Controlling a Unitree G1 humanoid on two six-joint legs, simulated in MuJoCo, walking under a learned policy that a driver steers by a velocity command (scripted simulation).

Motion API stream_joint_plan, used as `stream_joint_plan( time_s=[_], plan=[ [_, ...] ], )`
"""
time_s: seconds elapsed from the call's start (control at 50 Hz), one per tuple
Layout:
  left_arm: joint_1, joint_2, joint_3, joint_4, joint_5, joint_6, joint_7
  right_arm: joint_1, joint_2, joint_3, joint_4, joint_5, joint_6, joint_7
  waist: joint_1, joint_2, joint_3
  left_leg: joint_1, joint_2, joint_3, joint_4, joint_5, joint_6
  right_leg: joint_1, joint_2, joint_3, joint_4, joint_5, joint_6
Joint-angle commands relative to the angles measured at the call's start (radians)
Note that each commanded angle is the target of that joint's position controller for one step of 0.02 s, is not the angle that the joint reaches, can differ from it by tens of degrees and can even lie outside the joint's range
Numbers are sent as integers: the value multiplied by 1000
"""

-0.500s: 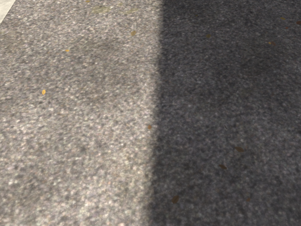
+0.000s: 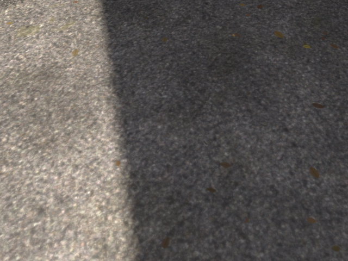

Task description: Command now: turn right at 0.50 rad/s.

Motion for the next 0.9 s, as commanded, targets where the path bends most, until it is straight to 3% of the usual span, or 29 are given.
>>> stream_joint_plan(
  time_s=[0.02,0.06,0.08,0.1,0.12,0.14,0.16,0.18,0.2,0.26,0.32,0.38,0.44,0.48,0.5,0.52,0.54,0.56,0.58,0.62,0.68,0.76,0.82,0.9],
  plan=[
    [-26,154,32,-76,3,-2,5,36,-94,-21,-49,4,-25,12,-14,-181,-162,63,-13,25,-103,10,14,158,-245,288,-86,200,-165],
    [-37,136,19,-82,-4,8,12,100,-89,-21,-33,0,-34,26,-53,-171,-166,198,-6,54,-316,161,44,126,-204,268,-28,202,-116],
    [-2,110,10,-79,-1,12,16,119,-125,-29,-30,-14,-35,28,-45,-112,-166,290,80,-12,-379,238,78,60,-156,231,34,81,-66],
    [46,45,-10,-76,14,10,14,129,-175,-33,-42,-32,-29,24,-10,121,-186,397,286,-231,-438,304,157,-84,-25,84,250,-263,-4],
    [16,94,7,-121,4,-5,11,127,-207,-36,-38,-61,-30,27,-4,294,-121,312,411,-468,-501,187,327,-242,39,17,393,-469,23],
    [4,160,23,-106,2,-17,7,97,-174,-31,-64,-49,-38,25,-20,205,-90,300,393,-464,-534,-30,350,-276,-11,60,527,-402,31],
    [9,173,30,-91,-4,-22,-1,90,-149,-27,-62,-28,-43,20,-16,164,-66,317,335,-393,-544,-199,303,-319,-24,50,569,-319,34],
    [33,140,25,-63,0,-22,-3,92,-135,-22,-59,-9,-48,17,-11,155,-46,343,287,-346,-556,-254,262,-347,-37,33,581,-265,49],
    [32,121,19,-57,4,-26,-7,113,-122,-17,-47,2,-51,13,-21,153,-20,358,279,-327,-572,-242,254,-374,-53,22,581,-214,61],
    [-38,73,3,-68,1,-56,-22,189,-126,-17,-28,1,-60,6,-63,132,-4,368,239,-220,-603,-118,251,-350,-97,-93,488,-115,80],
    [-102,27,-18,-86,-6,-81,-27,231,-150,-23,-20,6,-66,7,-99,152,-12,350,222,-144,-599,-8,249,-234,-108,-141,281,-91,83],
    [-103,39,-19,-86,-18,-93,-37,261,-182,-31,-15,14,-65,20,-103,169,-3,296,239,-127,-584,-8,264,-110,-94,-174,141,-123,66],
    [-35,52,-15,-64,-24,-99,-44,257,-180,-29,-15,31,-55,32,-52,145,-3,220,252,-129,-535,-31,257,65,-79,-195,-9,-38,27],
    [119,86,5,-15,-30,-96,-33,250,-124,-8,-15,21,-57,37,27,110,-59,107,207,-78,-402,30,208,321,-88,-164,-53,-34,-8],
    [263,144,22,8,-21,-96,-23,216,-47,18,-38,2,-65,44,93,-26,-141,-22,120,28,-105,32,144,510,-252,49,-110,-116,-63],
    [337,276,52,18,-6,-92,-28,216,-7,29,-99,5,-92,39,87,-303,-181,-312,14,125,204,-164,100,639,-475,451,-220,-303,-212],
    [328,200,32,19,2,-104,-38,174,-112,3,-105,27,-107,36,99,-211,-120,-417,57,39,382,-213,106,569,-492,539,-262,-422,-264],
    [272,137,10,10,2,-113,-43,166,-143,-7,-105,40,-112,43,67,-182,-39,-464,102,21,428,-115,129,521,-445,438,-271,-429,-233],
    [222,105,-2,-2,5,-117,-48,170,-130,-5,-92,32,-112,46,46,-154,-15,-444,126,28,419,-28,133,467,-390,338,-287,-346,-207],
    [161,79,-14,-11,5,-114,-51,155,-110,-6,-91,8,-106,54,9,-118,26,-388,160,29,343,81,119,364,-335,200,-322,-125,-175],
    [172,94,-8,-1,4,-116,-45,133,-70,5,-102,1,-92,62,-3,-93,16,-347,151,64,239,203,77,315,-297,72,-348,119,-178],
    [216,120,-3,27,-3,-114,-31,-6,-25,28,-153,2,-92,68,32,-87,37,-237,107,98,-47,394,57,243,-256,-44,-360,188,-154],
    [273,137,1,57,-13,-112,-28,-91,-31,32,-188,11,-94,80,55,-81,57,-191,80,101,-157,451,73,273,-287,-48,-357,164,-148],
    [285,152,7,83,-18,-96,-23,-106,-70,22,-213,12,-100,97,22,-88,44,-162,60,94,-230,352,128,413,-342,-47,-269,325,-115]
  ],
)
Velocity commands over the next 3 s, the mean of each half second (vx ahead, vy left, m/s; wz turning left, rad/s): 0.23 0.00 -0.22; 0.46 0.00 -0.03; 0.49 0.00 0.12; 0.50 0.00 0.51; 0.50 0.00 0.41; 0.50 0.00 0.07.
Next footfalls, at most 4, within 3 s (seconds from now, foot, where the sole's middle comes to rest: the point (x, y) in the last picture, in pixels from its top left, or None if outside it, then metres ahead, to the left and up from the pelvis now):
0.08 left None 0.06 0.14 -0.78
0.50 right None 0.13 -0.14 -0.78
0.96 left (173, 245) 0.49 0.07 -0.78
1.50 right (237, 182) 0.76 -0.20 -0.78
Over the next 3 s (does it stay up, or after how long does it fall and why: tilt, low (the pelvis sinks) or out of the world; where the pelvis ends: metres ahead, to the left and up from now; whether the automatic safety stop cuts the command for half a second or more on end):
stays up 1.37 0.20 0.00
